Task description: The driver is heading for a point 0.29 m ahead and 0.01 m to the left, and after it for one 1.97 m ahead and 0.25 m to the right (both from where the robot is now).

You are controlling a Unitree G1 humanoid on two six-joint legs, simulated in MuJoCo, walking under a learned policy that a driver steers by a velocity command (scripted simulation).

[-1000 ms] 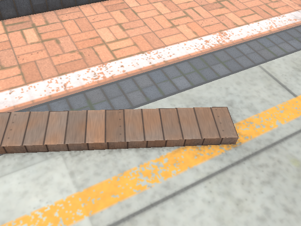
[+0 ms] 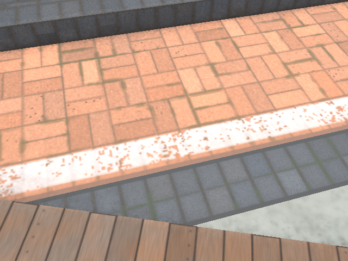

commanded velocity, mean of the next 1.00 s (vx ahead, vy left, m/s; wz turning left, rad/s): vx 0.50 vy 0.00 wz -0.04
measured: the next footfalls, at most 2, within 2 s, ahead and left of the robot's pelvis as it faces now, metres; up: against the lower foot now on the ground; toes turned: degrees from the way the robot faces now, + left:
right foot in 0.12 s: +0.24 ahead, -0.21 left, +0.03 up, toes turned +15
left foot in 0.56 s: +0.32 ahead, +0.10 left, +0.04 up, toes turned +16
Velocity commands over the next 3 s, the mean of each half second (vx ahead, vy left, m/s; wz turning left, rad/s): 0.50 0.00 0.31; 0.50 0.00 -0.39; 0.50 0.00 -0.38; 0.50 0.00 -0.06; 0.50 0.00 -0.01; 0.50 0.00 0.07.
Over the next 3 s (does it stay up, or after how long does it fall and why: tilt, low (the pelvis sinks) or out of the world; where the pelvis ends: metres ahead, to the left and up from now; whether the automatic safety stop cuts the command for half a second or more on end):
stays up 1.58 -0.29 0.00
